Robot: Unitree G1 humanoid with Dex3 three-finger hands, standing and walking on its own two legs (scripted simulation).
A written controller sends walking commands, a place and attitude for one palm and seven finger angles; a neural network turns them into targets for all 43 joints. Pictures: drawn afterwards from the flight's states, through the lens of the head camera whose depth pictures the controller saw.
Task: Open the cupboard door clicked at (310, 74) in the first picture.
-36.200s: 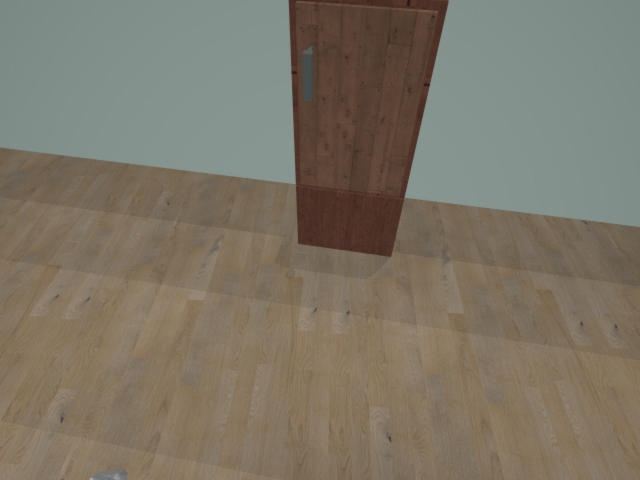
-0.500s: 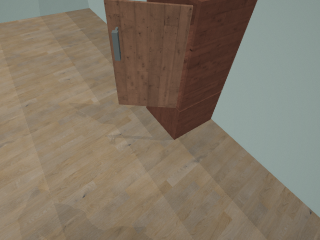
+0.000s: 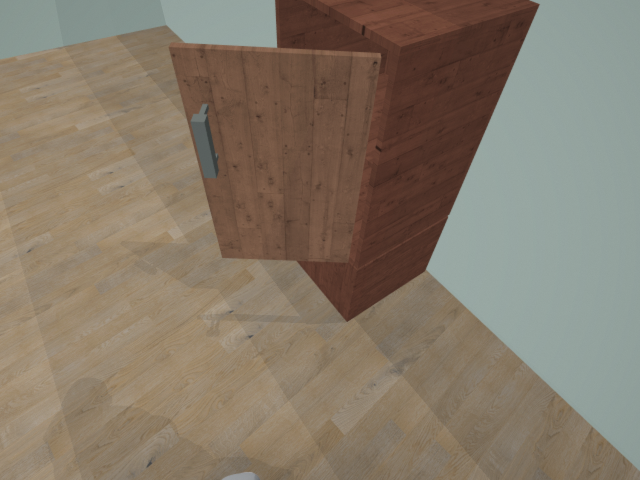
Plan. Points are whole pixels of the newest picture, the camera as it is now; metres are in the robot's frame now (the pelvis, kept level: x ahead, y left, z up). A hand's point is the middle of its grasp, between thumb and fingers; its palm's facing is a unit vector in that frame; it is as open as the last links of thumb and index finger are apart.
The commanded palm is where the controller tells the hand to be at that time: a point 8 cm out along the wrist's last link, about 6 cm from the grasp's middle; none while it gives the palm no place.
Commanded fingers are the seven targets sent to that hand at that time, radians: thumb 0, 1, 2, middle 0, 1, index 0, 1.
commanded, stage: take the last steps up to it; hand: left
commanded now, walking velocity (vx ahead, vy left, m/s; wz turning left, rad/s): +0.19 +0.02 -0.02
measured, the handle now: (208, 141) +0.70 +0.27 +0.00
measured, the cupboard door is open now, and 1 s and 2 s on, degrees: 53 53 53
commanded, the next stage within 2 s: come to a stop and stand still in 0.08 s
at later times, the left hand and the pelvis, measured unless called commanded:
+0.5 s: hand (208, 416) +0.24 +0.19 -0.18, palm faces -0.01 -0.98 -0.19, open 7.4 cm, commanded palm none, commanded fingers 0.00 0.90 0.90 -0.20 -0.30 -0.20 -0.30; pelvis +0.14 +0.01 -0.01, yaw +0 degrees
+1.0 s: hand (181, 464) +0.17 +0.21 -0.18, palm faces -0.02 -0.98 -0.22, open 7.4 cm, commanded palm none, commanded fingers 0.00 0.90 0.90 -0.20 -0.30 -0.20 -0.30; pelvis +0.12 +0.02 -0.01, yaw -2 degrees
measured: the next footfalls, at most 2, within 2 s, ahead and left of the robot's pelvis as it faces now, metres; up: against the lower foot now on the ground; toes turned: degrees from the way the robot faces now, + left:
left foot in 0.06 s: +0.17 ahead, +0.12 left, +0.00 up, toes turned +5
right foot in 0.32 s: +0.18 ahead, -0.11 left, +0.00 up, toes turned -6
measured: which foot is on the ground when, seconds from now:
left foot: up 0.00-0.04, down 0.06-1.00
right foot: down 0.00-0.08, up 0.10-0.30, down 0.32-0.60, up 0.62-0.94, down 0.96-1.00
